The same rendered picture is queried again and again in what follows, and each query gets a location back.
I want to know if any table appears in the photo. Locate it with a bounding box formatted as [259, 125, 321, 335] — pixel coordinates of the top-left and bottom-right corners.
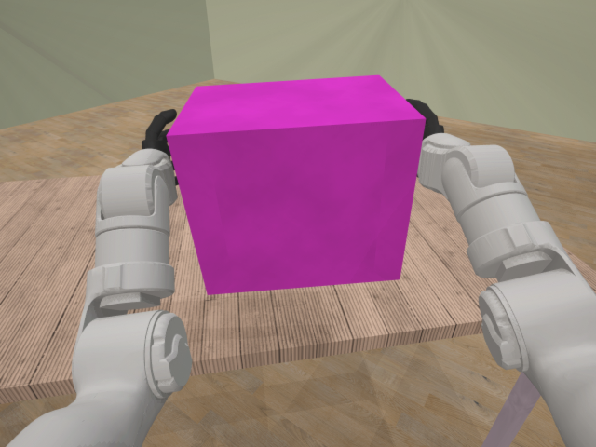
[0, 171, 596, 447]

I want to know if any robot left hand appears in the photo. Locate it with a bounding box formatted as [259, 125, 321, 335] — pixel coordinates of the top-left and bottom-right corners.
[142, 109, 179, 185]

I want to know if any left robot upper arm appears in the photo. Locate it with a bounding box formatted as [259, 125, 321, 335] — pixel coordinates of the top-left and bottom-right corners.
[6, 310, 192, 447]

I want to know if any robot right hand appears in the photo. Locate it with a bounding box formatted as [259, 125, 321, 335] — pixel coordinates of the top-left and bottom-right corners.
[406, 99, 444, 177]

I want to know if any right robot forearm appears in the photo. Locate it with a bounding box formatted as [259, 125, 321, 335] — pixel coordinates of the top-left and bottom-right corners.
[417, 133, 596, 303]

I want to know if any left robot forearm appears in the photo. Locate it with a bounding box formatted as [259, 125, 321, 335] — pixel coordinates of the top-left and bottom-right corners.
[72, 149, 178, 392]

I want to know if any carton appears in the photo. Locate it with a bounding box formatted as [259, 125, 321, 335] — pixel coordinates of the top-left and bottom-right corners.
[166, 75, 426, 295]

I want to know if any right robot upper arm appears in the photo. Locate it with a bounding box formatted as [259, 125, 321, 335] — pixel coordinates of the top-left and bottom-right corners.
[479, 268, 596, 447]

